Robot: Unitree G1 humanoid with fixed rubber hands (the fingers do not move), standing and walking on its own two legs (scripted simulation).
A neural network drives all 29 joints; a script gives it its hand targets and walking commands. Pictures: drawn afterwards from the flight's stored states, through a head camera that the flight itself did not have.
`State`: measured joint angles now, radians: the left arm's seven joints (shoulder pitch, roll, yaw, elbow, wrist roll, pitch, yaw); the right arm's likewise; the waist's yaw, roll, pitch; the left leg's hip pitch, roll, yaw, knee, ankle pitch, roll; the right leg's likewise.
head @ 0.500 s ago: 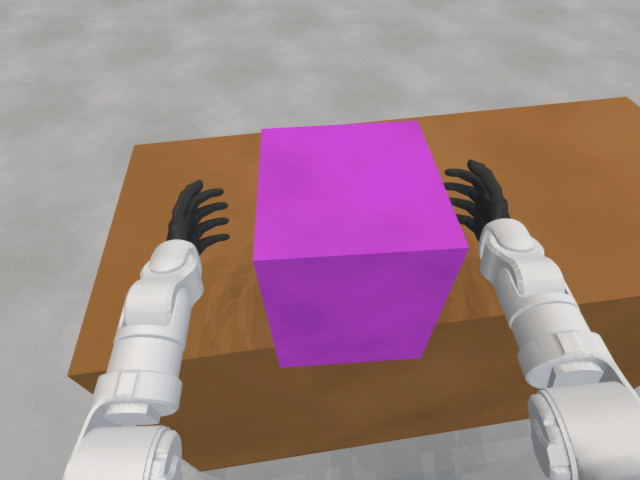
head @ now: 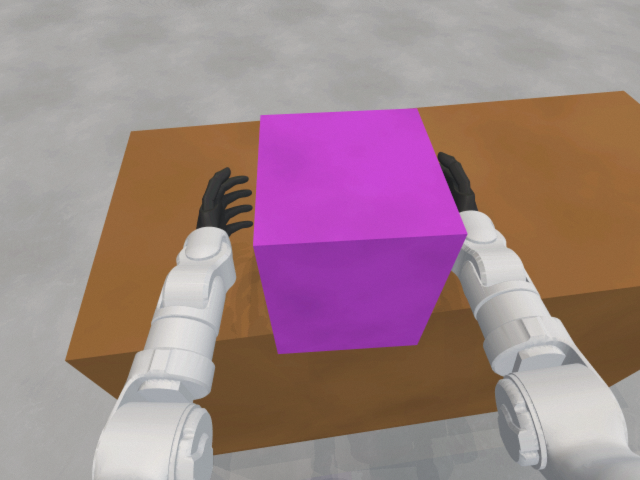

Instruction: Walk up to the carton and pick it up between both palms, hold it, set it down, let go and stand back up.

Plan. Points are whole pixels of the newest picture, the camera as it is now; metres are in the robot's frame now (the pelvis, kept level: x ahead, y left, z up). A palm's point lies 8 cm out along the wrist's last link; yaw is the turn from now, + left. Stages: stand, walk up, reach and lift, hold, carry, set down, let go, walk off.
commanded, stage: reach and lift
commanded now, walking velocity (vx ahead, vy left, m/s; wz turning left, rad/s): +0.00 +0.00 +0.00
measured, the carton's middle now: (343, 237) +0.43 -0.02 +0.07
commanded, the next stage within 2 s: none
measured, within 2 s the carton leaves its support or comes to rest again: leaves its support in 0.96 s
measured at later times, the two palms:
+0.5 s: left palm (228, 230) +0.41 +0.13 +0.10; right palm (460, 221) +0.42 -0.16 +0.11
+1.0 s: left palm (220, 234) +0.40 +0.14 +0.11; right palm (454, 210) +0.42 -0.15 +0.12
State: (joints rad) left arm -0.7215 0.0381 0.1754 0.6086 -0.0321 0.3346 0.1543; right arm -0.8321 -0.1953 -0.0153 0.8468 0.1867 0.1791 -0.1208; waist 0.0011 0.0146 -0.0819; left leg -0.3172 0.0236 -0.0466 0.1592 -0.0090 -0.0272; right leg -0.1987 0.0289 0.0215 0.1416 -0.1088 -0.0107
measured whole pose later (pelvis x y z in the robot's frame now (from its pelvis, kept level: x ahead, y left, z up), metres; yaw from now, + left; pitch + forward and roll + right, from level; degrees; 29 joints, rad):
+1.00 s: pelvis +0.02 -0.01 +0.00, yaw +1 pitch +8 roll +0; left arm -0.58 -0.12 0.39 0.44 0.23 0.36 0.08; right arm -0.77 0.00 -0.19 0.73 -0.11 0.25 -0.06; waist -0.05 0.03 -0.14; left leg -0.15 0.03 -0.05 -0.09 0.09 -0.03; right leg -0.04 0.03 0.01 -0.09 -0.02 -0.02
